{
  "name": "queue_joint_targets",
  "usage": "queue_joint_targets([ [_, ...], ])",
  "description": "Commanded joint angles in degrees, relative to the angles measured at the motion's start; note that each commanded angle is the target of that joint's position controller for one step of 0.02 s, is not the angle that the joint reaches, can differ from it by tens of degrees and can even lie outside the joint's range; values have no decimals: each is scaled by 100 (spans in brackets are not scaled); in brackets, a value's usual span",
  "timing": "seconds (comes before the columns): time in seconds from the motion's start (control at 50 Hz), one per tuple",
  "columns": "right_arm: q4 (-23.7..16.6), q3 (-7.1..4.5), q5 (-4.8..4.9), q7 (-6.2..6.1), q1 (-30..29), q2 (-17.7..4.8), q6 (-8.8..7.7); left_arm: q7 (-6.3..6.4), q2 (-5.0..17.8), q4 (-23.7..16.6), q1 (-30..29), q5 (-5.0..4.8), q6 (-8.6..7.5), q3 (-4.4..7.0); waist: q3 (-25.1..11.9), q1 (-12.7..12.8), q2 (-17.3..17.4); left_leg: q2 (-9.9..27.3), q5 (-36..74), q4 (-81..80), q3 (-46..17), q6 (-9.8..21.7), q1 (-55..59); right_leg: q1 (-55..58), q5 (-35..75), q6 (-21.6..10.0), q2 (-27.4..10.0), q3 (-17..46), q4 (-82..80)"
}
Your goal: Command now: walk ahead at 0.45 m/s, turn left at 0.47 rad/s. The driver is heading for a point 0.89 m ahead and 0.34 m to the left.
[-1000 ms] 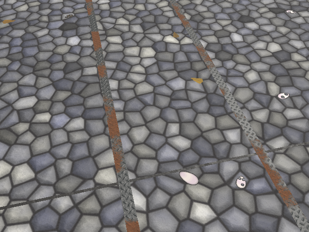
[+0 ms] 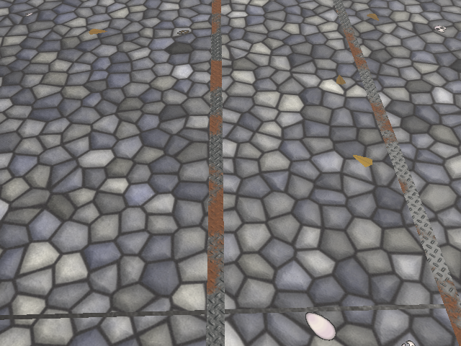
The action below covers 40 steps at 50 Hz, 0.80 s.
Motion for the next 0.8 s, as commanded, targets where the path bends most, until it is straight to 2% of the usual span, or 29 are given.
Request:
queue_joint_targets([
  [0.02, -650, 88, -53, 101, -830, 38, -43, 110, 1020, -382, -152, -22, -38, 163, 797, -14, -455, 67, 569, -887, 332, -57, -366, -554, 2263, -488, -1548, 387, -825],
  [0.08, -944, 138, -59, 228, -1333, 90, -44, 124, 1074, -353, 185, -99, 29, 200, 890, 77, -375, -40, 521, -1486, 669, 104, -315, -110, 2895, -470, -1665, 36, -593],
  [0.12, -1091, 98, -53, 306, -1386, 3, -48, 130, 1188, -416, 162, -131, 89, 237, 744, -82, -513, -266, 223, -1739, 933, 299, 78, 193, 4346, -410, -1739, -185, -129],
  [0.16, -1100, -40, -39, 356, -945, -272, -21, 176, 1378, -552, 3, -143, 170, 299, 258, -484, -852, -667, -248, -1670, 1213, 538, 897, 429, 6391, -340, -1809, -312, 823],
  [0.18, -1004, -165, -24, 362, -355, -522, 3, 186, 1493, -640, -124, -138, 218, 335, -111, -834, -975, -836, -445, -1685, 1221, 694, 1662, 325, 6857, -312, -1833, -288, 1669],
  [0.2, -785, -355, -22, 307, 542, -870, 30, 173, 1524, -747, -302, -167, 231, 343, -573, -1321, -887, -1000, -196, -2119, 1097, 909, 2981, -181, 6459, -193, -1675, -299, 2866],
  [0.22, -605, -526, -24, 153, 1279, -1255, 111, 138, 1384, -872, -287, -110, 172, 300, -983, -1566, -281, -392, -593, -2421, -97, 1172, 4574, -1586, 4116, 46, -1318, -266, 4667],
  [0.24, -803, -560, -64, 93, 930, -1724, 79, 11, 476, -1208, 188, -68, -35, 66, -1569, -730, 1216, 1227, -1056, -3177, -3687, 2374, 6220, -3982, -1326, 368, 60, 429, 7032],
  [0.26, -766, -410, -181, 98, 1202, -1295, 19, -106, 917, -1457, -469, -295, -350, 134, -2058, -1100, 644, 1438, -1626, -4095, -4596, 2431, 6266, -4597, -1368, 192, 19, 1780, 7481],
  [0.28, -735, -329, -215, 88, 975, -947, -87, -126, 1130, -1656, -952, -491, -451, 198, -1197, -1010, 394, 1240, -1407, -4144, -3669, 2067, 5636, -4989, -917, -7, -310, 1792, 7188],
  [0.3, -809, -259, -159, 129, 478, -716, -185, -80, 1111, -1653, -982, -425, -463, 204, -564, -635, -303, 934, -700, -4170, -2850, 1804, 4568, -4729, -474, -30, -597, 1766, 6526],
  [0.32, -900, -192, -144, 139, 89, -536, -235, -24, 1176, -1571, -881, -299, -386, 274, -391, -392, -440, 670, -175, -4191, -2242, 1579, 3807, -4260, -285, 17, -802, 1743, 5979],
  [0.34, -983, -159, -177, 118, -102, -491, -245, -20, 1195, -1551, -700, -226, -284, 312, -264, -205, -393, 493, 136, -4287, -1901, 1518, 3225, -3846, -174, 88, -920, 1769, 5707],
  [0.38, -973, -167, -138, 53, -29, -611, -248, -13, 1078, -1683, -736, -98, -136, 324, -131, -87, -303, 367, 542, -4432, -1617, 1528, 2595, -3575, -52, 298, -968, 1635, 5135],
  [0.42, -952, -219, -142, -43, 211, -822, -251, 27, 973, -1911, -1204, -4, -68, 291, 6, -177, -189, 222, 773, -4514, -1318, 1510, 2248, -3659, 486, 495, -900, 1491, 4386],
  [0.44, -945, -240, -138, -86, 339, -891, -241, 42, 951, -2020, -1496, 6, -59, 277, 67, -274, -129, 125, 750, -4504, -1222, 1444, 2195, -3725, 870, 554, -825, 1447, 3903],
  [0.48, -929, -250, -106, -133, 562, -918, -199, 30, 852, -2174, -1991, -15, -74, 230, 107, -477, 15, -106, 482, -4389, -1037, 1214, 2148, -3584, 1702, 568, -612, 1411, 2856],
  [0.52, -896, -252, -89, -144, 761, -921, -163, -19, 775, -2314, -2389, -70, -105, 184, 97, -670, 163, -178, 182, -4289, -1033, 1028, 2143, -3302, 2273, 539, -391, 1343, 2065],
  [0.58, -818, -240, -54, -151, 1032, -874, -119, -100, 918, -2508, -2713, -151, -154, 204, 19, -796, 312, 2, -19, -3938, -1427, 943, 2596, -3217, 2290, 467, -263, 1469, 1599],
  [0.64, -850, -242, -76, -207, 1102, -875, -48, -192, 1139, -2586, -2672, -174, -257, 273, -84, -680, 444, 236, 61, -3357, -1979, 872, 3211, -3054, 1576, 298, -177, 1571, 1266],
  [0.66, -887, -244, -90, -222, 1053, -880, -25, -201, 1202, -2542, -2434, -183, -293, 305, -139, -532, 568, 244, 266, -3155, -2088, 822, 3270, -2754, 1342, 197, -152, 1525, 1174],
  [0.68, -953, -204, -102, -221, 946, -783, -16, -181, 1328, -2404, -1881, -160, -326, 381, -388, -227, 594, 36, 640, -2692, -2006, 684, 3180, -1980, 1395, 25, -151, 1441, 944],
  [0.7, -1075, -96, -151, -188, 836, -505, -42, -144, 1589, -2294, -1041, -51, -355, 470, -1105, 178, 346, -266, 524, -1437, -1672, 482, 2642, -553, 1361, -333, -805, 1967, 1158],
  [0.72, -1212, -5, -73, -192, 1376, -183, -90, -95, 2038, -2191, -188, 60, -296, 593, -2013, 159, -904, -1040, -1056, 503, -840, 23, 819, 1619, 570, -1097, -2113, 4010, 1023],
  [0.74, -1287, 25, 28, -183, 1728, -402, -125, -147, 1878, -2058, -49, -78, -221, 572, -2197, 25, -2090, -943, -2964, 1611, -696, -75, -422, 2069, -626, -1479, -2762, 5839, 489],
  [0.76, -1207, -97, 68, -182, 1419, -922, -90, -132, 1308, -2207, -382, -143, -170, 426, -1360, 117, -1293, -573, -2524, 2113, -790, -126, -840, 1422, -1250, -1233, -2555, 5192, 359],
  [0.78, -1287, -126, -3, -182, 936, -1011, -49, -109, 1100, -2268, -673, -130, -103, 361, -728, 135, -780, -362, -2037, 2128, -540, -156, -797, 608, -812, -972, -2268, 4205, 292],
  [0.8, -1373, -134, -76, -178, 681, -916, -39, -112, 1030, -2254, -938, -80, -64, 323, -309, 0, -568, -197, -1692, 1856, -463, -157, -616, -146, -179, -870, -1998, 3581, 109],
])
